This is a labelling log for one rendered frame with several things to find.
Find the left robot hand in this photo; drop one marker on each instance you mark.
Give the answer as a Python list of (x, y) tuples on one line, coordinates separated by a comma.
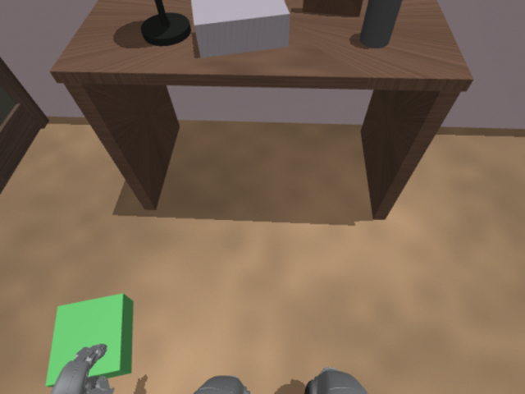
[(73, 379)]

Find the bed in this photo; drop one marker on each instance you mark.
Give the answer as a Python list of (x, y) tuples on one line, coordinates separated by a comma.
[(20, 122)]

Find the desk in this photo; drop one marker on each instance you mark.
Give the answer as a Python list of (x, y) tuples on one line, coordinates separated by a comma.
[(119, 82)]

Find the desk lamp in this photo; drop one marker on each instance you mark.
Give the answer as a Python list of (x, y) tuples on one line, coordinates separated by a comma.
[(165, 29)]

